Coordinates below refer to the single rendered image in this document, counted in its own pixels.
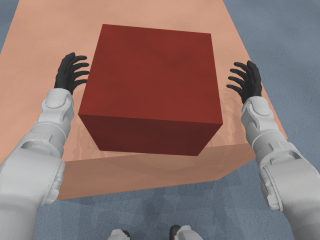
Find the robot left shin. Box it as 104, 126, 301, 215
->
110, 229, 126, 236

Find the left robot forearm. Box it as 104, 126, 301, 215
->
0, 88, 75, 181

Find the robot left upper arm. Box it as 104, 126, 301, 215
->
0, 148, 66, 240

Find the right robot forearm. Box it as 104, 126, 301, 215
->
240, 96, 320, 183

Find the right robot thigh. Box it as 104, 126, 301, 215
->
174, 230, 203, 240

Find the carton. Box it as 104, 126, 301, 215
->
78, 24, 223, 156

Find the left robot hand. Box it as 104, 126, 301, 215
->
54, 52, 90, 95

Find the robot right upper arm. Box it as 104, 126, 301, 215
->
258, 158, 320, 240

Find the right robot hand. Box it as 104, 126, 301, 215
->
226, 60, 263, 105

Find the pedestal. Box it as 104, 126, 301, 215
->
0, 0, 288, 200

